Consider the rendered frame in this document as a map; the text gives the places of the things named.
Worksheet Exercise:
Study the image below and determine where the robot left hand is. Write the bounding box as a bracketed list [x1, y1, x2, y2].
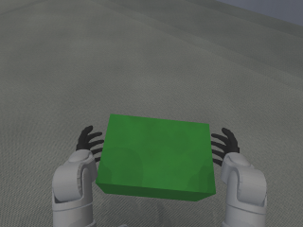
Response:
[76, 125, 104, 162]

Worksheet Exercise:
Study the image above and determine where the left robot forearm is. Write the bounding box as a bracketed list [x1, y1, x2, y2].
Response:
[52, 149, 98, 227]

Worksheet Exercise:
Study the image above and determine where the robot right hand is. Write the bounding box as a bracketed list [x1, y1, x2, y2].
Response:
[210, 128, 240, 166]

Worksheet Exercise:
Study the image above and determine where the carton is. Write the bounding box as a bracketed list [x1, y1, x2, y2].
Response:
[95, 113, 216, 201]

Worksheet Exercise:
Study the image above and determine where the right robot forearm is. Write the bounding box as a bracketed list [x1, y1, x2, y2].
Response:
[220, 152, 268, 227]

